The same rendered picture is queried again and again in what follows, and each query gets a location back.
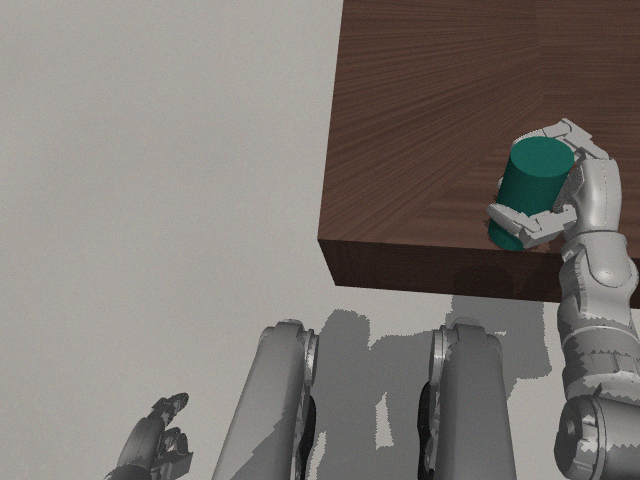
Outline right robot arm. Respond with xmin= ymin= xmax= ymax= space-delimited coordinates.
xmin=554 ymin=230 xmax=640 ymax=480

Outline left robot hand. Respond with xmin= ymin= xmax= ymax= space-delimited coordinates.
xmin=116 ymin=393 xmax=193 ymax=480

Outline left robot foot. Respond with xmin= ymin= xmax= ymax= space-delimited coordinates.
xmin=296 ymin=395 xmax=316 ymax=480

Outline can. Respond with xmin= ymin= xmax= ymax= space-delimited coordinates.
xmin=488 ymin=136 xmax=574 ymax=251

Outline right robot hand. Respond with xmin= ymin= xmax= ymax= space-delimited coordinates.
xmin=486 ymin=118 xmax=622 ymax=249

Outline right robot foot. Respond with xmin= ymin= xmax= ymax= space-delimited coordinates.
xmin=417 ymin=381 xmax=434 ymax=480

